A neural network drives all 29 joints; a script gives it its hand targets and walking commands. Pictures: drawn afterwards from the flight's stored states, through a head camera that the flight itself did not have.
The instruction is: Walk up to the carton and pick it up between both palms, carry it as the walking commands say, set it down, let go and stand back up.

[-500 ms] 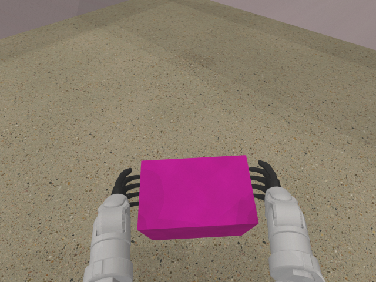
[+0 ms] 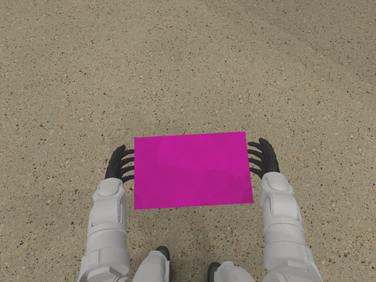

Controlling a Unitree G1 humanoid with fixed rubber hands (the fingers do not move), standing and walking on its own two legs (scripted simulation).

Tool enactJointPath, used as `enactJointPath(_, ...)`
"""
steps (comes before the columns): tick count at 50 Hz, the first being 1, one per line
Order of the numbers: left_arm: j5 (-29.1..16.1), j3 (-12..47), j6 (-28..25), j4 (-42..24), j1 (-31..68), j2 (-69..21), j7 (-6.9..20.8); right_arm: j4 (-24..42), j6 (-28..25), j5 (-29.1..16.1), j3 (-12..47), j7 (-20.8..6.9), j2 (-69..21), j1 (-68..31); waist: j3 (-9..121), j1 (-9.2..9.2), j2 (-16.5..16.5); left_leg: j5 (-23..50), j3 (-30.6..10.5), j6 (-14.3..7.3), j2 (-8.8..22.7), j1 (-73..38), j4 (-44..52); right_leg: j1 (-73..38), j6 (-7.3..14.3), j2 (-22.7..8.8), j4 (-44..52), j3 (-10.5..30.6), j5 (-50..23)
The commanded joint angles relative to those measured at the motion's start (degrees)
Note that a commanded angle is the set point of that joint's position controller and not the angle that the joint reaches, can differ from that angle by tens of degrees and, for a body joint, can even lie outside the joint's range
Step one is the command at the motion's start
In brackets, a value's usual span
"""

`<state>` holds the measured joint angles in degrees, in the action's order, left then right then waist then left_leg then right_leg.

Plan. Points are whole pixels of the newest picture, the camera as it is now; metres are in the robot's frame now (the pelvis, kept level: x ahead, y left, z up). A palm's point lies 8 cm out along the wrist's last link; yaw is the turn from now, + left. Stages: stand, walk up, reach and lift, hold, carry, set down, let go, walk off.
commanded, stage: set down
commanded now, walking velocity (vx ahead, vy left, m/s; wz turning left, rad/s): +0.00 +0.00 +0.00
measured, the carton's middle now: (191, 173) +0.36 +0.02 -0.15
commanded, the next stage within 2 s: none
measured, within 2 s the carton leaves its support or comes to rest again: neither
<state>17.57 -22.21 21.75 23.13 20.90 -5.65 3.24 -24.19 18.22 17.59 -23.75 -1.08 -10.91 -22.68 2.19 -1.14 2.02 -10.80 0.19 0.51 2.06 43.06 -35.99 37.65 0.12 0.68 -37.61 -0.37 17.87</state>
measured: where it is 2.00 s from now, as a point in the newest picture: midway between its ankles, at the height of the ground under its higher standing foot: outside the picture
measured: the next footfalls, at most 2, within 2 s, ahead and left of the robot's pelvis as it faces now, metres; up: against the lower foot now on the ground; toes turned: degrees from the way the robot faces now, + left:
none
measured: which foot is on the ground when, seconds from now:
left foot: down 0.00-1.00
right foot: down 0.00-1.00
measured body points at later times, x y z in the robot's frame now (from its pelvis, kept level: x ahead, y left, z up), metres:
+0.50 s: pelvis -0.05 +0.01 -0.08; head +0.14 +0.04 +0.33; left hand +0.36 +0.20 -0.15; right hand +0.38 -0.14 -0.12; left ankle +0.05 +0.13 -0.72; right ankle -0.01 -0.12 -0.72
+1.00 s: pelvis -0.05 -0.01 -0.14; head +0.20 +0.02 +0.24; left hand +0.39 +0.20 -0.24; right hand +0.41 -0.14 -0.22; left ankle +0.05 +0.13 -0.72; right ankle -0.01 -0.12 -0.72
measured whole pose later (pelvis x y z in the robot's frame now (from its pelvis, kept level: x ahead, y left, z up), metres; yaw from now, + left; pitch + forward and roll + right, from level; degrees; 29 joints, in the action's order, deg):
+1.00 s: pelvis -0.05 -0.01 -0.14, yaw +0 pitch +45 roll -1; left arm 13.7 -23.8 22.1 33.5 44.1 2.0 -0.7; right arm -31.4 18.7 14.1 -26.1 8.0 -7.2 -46.2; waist 14.0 0.0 2.1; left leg -19.2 -2.6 1.5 1.0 98.5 -73.2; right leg 93.1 0.1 2.9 -77.5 0.4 29.0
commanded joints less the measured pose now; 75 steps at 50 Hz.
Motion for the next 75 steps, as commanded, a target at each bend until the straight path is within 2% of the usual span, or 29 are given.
enactJointPath(1, -10.00, 32.32, -3.41, -2.94, 34.75, -47.26, 15.26, -6.67, -0.36, -8.56, 30.88, -16.53, -44.96, -26.99, 36.89, -0.45, -2.29, 19.61, -2.25, -1.03, -7.94, -22.55, -5.21, 0.78, -0.07, 7.12, -0.54, 3.03, -18.72)
enactJointPath(4, -9.51, 31.76, -3.22, 3.47, 30.39, -49.14, 15.68, -5.47, -1.24, -9.32, 33.30, -17.20, -45.18, -29.48, 36.14, -1.85, -2.47, 21.87, -2.19, -0.93, -8.09, -17.48, -8.65, 4.81, 0.52, 6.89, -3.29, 3.56, -19.24)
enactJointPath(8, -11.63, 35.82, -4.13, 0.27, 34.37, -54.22, 15.47, -4.20, -2.25, -9.34, 32.91, -18.16, -44.35, -32.15, 47.10, 0.86, -4.82, 23.76, -3.26, 0.24, -8.15, -18.65, -11.29, 10.71, 1.22, 7.48, -6.77, 2.55, -18.37)
enactJointPath(11, -10.59, 32.43, -2.65, 2.56, 39.81, -51.75, 15.27, -9.36, -0.36, -7.22, 28.61, -19.74, -44.09, -35.95, 42.47, 0.78, -2.29, 11.04, -3.76, 0.08, -7.43, -14.89, -10.92, 17.39, 1.23, 7.33, -8.52, 1.66, -6.44)
enactJointPath(14, -11.02, 33.47, -1.56, 2.01, 46.99, -53.80, 15.20, -11.84, 0.36, -8.04, 26.98, -20.95, -45.61, -41.59, 42.18, 0.48, -7.65, 3.15, -4.28, 0.23, -7.30, -12.39, -11.93, 21.43, 2.44, 7.12, -10.85, 2.14, -0.98)
enactJointPath(19, -10.16, 29.63, 0.83, 8.29, 49.23, -53.76, 15.13, -15.82, 2.33, -9.07, 25.55, -23.16, -43.37, -49.08, 43.84, -0.64, -2.99, -7.50, -5.40, 0.50, -6.54, -11.84, -14.75, 32.32, 1.96, 7.55, -15.05, 0.14, 6.40)
enactJointPath(24, -11.26, 32.23, 0.67, 7.01, 52.27, -56.31, 16.14, -16.82, 2.94, -8.15, 23.46, -22.64, -45.77, -47.03, 53.61, 3.96, -7.86, -1.31, -3.49, 1.71, -6.28, -11.87, -20.24, 34.35, 1.95, 7.47, -18.33, 0.69, 0.86)
enactJointPath(25, -11.40, 31.72, 0.24, 5.44, 56.61, -52.98, 16.14, -19.94, 3.27, -7.51, 20.75, -23.03, -46.10, -47.02, 50.30, 4.33, -4.83, -1.48, -4.64, 0.89, -6.17, -8.50, -20.44, 38.04, 1.85, 7.79, -18.79, 0.19, 1.80)
enactJointPath(26, -10.95, 28.48, -0.06, 6.24, 57.92, -51.23, 16.00, -19.54, 3.34, -8.32, 22.92, -22.74, -47.97, -49.61, 47.43, 0.91, -4.34, -2.28, -2.64, -0.04, -6.88, -3.17, -21.14, 34.96, 1.71, 7.64, -18.63, 1.18, 3.02)
enactJointPath(29, -9.84, 27.57, -0.87, 8.28, 52.56, -51.23, 16.57, -16.08, 2.64, -10.28, 25.44, -22.10, -50.10, -48.58, 55.50, -1.23, -3.23, 8.77, -0.15, -0.54, -8.08, -0.16, -24.34, 31.91, 0.89, 7.87, -20.41, 0.59, -4.66)
enactJointPath(30, -10.42, 28.58, -0.75, 10.55, 52.23, -51.97, 17.14, -14.38, 2.23, -10.16, 25.34, -21.46, -48.79, -49.11, 56.79, 1.64, -3.55, 8.72, -0.22, -0.53, -8.07, 1.45, -26.11, 33.14, 0.87, 8.01, -20.89, 0.78, -5.05)
enactJointPath(31, -10.81, 29.35, -1.20, 7.02, 53.59, -52.62, 16.55, -13.10, 2.00, -11.19, 27.23, -21.95, -49.16, -51.02, 59.30, -1.25, -3.41, 12.87, -0.36, -0.19, -8.20, -1.34, -26.48, 34.92, 0.52, 8.68, -23.72, 0.12, -7.72)
enactJointPath(37, -10.83, 26.01, -1.65, 11.20, 56.49, -50.21, 17.54, -17.48, 2.93, -8.80, 25.39, -19.12, -48.95, -51.42, 52.90, 1.27, -3.12, 1.64, 1.08, -0.58, -8.33, 12.87, -29.43, 37.82, -0.26, 7.83, -24.61, 0.61, 1.40)
enactJointPath(41, -13.08, 30.36, -2.12, 6.49, 58.02, -49.12, 17.32, -14.60, 1.91, -12.91, 29.12, -18.62, -48.75, -50.98, 64.73, -1.70, -4.90, 10.28, 2.22, 0.09, -8.83, 9.77, -33.08, 36.10, -0.42, 8.82, -27.34, 1.01, -7.35)
enactJointPath(43, -13.30, 29.14, -2.39, 9.18, 56.48, -49.19, 17.91, -11.01, 1.62, -10.45, 30.48, -17.32, -48.55, -52.01, 67.03, 1.87, 1.63, 10.97, 1.50, -0.59, -9.57, 15.23, -35.26, 32.70, -1.16, 8.63, -28.70, 0.24, -10.54)
enactJointPath(44, -12.56, 27.30, -1.97, 11.84, 56.82, -46.36, 17.62, -14.98, 1.90, -12.05, 29.98, -17.44, -48.39, -52.25, 60.57, -2.53, -0.39, 8.01, 1.88, -0.77, -9.26, 17.57, -34.53, 37.27, -1.45, 8.43, -29.51, 0.86, -6.98)
enactJointPath(45, -13.67, 29.33, -2.68, 8.16, 58.64, -48.32, 17.62, -9.02, 0.84, -14.23, 30.86, -16.98, -48.50, -56.20, 66.82, -1.64, -3.76, 11.07, 1.91, -0.72, -9.26, 14.88, -35.40, 34.70, -1.07, 8.51, -29.86, 1.62, -9.73)
enactJointPath(47, -16.81, 32.58, -3.91, 2.13, 64.03, -45.83, 17.38, -13.52, 1.40, -13.18, 30.99, -16.17, -49.10, -51.53, 70.28, 1.66, -0.94, 12.65, 1.23, -0.16, -9.34, 16.37, -36.82, 33.32, -1.64, 8.91, -32.12, 0.52, -13.08)
enactJointPath(48, -14.98, 30.87, -3.65, 7.64, 60.05, -47.12, 17.28, -13.54, 0.83, -12.60, 29.33, -15.85, -48.72, -51.67, 66.84, 1.79, -2.79, 15.09, 1.82, 0.01, -9.51, 16.78, -37.60, 36.46, -1.65, 8.77, -31.48, 0.73, -14.43)
enactJointPath(49, -14.85, 29.22, -3.61, 7.27, 60.92, -46.79, 16.96, -14.38, 0.91, -12.76, 30.74, -15.73, -48.16, -53.00, 65.62, -1.73, -1.58, 15.06, 2.44, -0.21, -9.67, 17.42, -37.97, 37.04, -1.59, 8.92, -32.35, 1.34, -13.35)
enactJointPath(55, -15.83, 29.72, -3.91, 7.71, 63.29, -46.34, 15.46, -14.88, 0.02, -14.06, 29.46, -14.95, -45.91, -54.85, 67.61, -0.12, -3.28, 12.22, 2.09, 0.17, -9.70, 18.13, -40.38, 42.57, -1.49, 9.42, -35.29, -0.17, -9.18)
enactJointPath(56, -14.37, 27.76, -4.31, 7.30, 62.86, -44.74, 15.14, -14.60, -0.03, -15.62, 30.98, -15.35, -47.56, -58.70, 65.79, -4.42, -3.31, 15.10, 2.41, -0.10, -9.27, 18.45, -40.99, 45.10, -2.16, 9.17, -36.88, 0.40, -10.42)
enactJointPath(63, -16.75, 30.75, -4.35, 5.02, 69.69, -44.93, 13.55, -16.36, -0.29, -13.41, 27.10, -15.02, -44.06, -59.22, 71.14, 1.36, -4.47, 11.61, 1.28, 0.70, -8.95, 16.74, -45.09, 52.05, -0.96, 9.88, -40.11, -1.58, -5.05)
enactJointPath(64, -16.04, 29.74, -4.48, 4.09, 71.94, -42.30, 12.85, -17.47, -0.23, -15.73, 27.55, -15.45, -43.79, -62.97, 68.78, -1.29, -5.81, 11.11, 1.87, 0.86, -8.74, 15.32, -44.87, 54.73, -1.33, 9.76, -41.22, -1.89, -3.05)
enactJointPath(69, -17.32, 30.54, -3.35, 7.90, 74.36, -43.95, 11.61, -15.98, -0.35, -15.92, 27.41, -15.22, -39.82, -66.50, 70.86, 0.39, -5.40, 9.16, 0.99, 1.23, -8.35, 15.23, -48.51, 61.37, -0.72, 10.03, -44.39, -3.08, 0.33)
enactJointPath(70, -16.26, 28.57, -3.04, 9.94, 71.63, -45.03, 11.67, -16.00, -0.59, -16.31, 28.02, -15.43, -39.52, -67.69, 69.52, -2.23, -6.57, 11.21, 1.76, 1.37, -8.71, 15.64, -48.07, 61.25, -0.72, 9.70, -44.05, -2.50, -0.73)
enactJointPath(71, -16.57, 28.94, -2.98, 11.40, 70.89, -44.78, 11.60, -18.35, -0.10, -14.56, 25.72, -15.10, -38.77, -64.57, 67.84, 1.24, -4.20, 9.84, 0.84, 1.54, -8.41, 16.48, -47.99, 61.98, -1.14, 9.76, -44.53, -4.24, 0.09)
enactJointPath(74, -16.62, 28.11, -3.47, 10.41, 76.90, -41.66, 11.10, -19.08, 0.26, -14.95, 25.32, -15.26, -39.95, -68.83, 67.05, 0.57, -2.31, 4.20, 1.08, 0.77, -8.58, 21.37, -49.27, 62.54, -1.08, 9.70, -46.36, -3.65, 3.27)
enactJointPath(75, -17.57, 29.06, -3.57, 7.13, 77.38, -42.51, 11.59, -16.48, -0.19, -16.97, 27.36, -14.90, -40.82, -69.73, 73.04, -2.15, -5.36, 7.19, 2.67, 1.16, -8.78, 20.45, -50.15, 57.85, -0.64, 9.58, -46.21, -2.47, 0.58)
